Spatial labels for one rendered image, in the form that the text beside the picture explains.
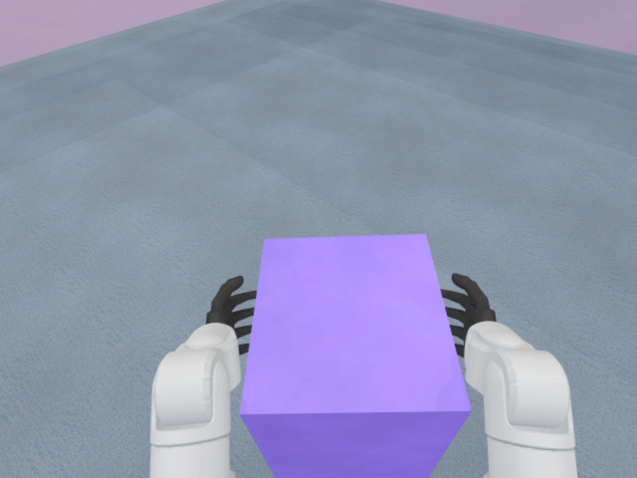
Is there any left robot forearm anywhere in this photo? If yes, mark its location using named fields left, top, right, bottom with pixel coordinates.
left=150, top=323, right=242, bottom=478

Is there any robot left hand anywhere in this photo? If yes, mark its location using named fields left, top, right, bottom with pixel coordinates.
left=205, top=276, right=257, bottom=355

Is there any robot right hand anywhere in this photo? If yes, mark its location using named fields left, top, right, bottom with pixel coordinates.
left=440, top=273, right=496, bottom=358

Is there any right robot forearm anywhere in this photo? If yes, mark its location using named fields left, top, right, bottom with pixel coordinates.
left=464, top=321, right=577, bottom=478

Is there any carton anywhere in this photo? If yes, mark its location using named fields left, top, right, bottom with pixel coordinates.
left=240, top=234, right=472, bottom=478

